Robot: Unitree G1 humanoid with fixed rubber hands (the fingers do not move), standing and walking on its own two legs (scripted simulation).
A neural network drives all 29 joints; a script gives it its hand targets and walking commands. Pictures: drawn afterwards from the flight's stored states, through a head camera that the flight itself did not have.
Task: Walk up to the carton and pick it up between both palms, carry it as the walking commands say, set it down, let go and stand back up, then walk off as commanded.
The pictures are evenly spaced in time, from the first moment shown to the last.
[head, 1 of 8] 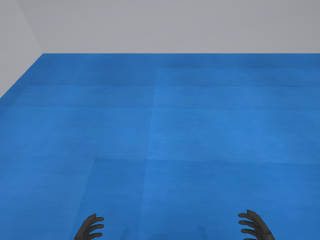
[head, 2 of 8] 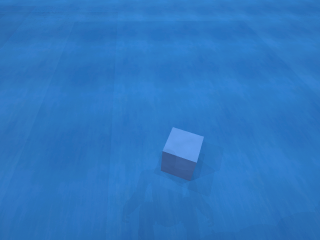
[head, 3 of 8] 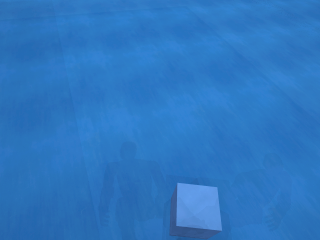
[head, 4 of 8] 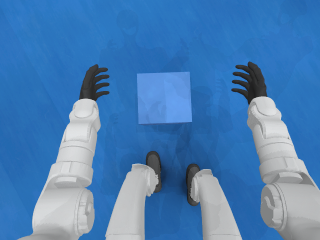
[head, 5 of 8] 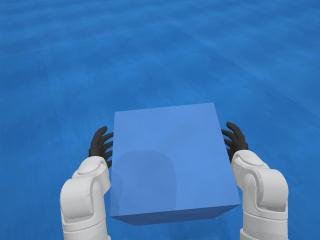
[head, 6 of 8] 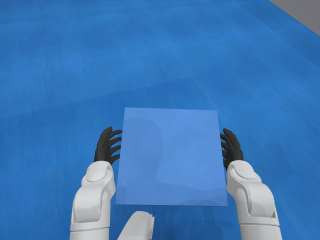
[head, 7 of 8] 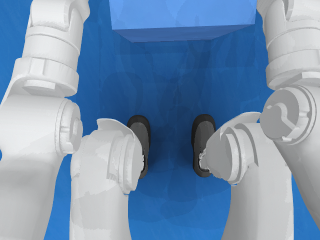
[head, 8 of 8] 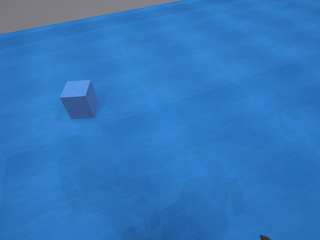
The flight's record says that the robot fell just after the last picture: no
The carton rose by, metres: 0.69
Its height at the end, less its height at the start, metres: +0.00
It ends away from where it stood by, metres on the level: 7.47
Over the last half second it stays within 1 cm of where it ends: yes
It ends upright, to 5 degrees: yes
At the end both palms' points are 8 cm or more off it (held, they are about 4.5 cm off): yes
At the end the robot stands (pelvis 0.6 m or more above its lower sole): yes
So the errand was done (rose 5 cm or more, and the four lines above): yes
